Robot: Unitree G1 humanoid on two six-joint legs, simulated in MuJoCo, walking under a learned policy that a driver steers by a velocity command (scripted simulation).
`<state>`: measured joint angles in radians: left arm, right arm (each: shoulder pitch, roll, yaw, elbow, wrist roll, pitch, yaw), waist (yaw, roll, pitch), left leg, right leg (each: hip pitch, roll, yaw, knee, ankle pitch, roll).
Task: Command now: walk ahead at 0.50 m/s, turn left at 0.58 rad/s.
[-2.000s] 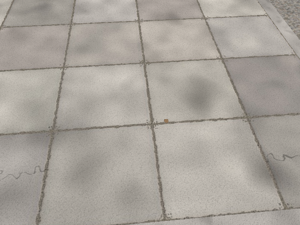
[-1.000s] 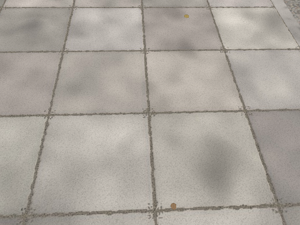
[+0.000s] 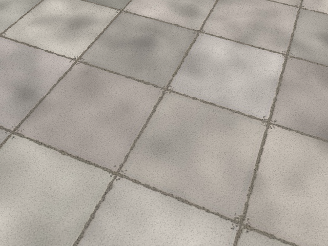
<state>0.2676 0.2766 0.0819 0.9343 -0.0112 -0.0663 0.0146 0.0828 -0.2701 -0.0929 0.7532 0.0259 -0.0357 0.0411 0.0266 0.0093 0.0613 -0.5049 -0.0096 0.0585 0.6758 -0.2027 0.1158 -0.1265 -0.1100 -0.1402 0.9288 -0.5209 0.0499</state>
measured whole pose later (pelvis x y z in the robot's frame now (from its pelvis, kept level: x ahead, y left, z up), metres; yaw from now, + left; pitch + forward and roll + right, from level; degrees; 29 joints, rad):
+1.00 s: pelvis +0.60 +0.01 +0.01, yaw -15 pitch +3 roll +0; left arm 0.38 0.30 0.08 0.76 -0.02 -0.03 0.01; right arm 0.04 -0.26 -0.04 0.67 -0.01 -0.13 0.01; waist 0.07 -0.02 -0.01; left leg -0.46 -0.03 -0.05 0.49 -0.09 0.01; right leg -0.15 0.10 0.23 0.65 -0.47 -0.05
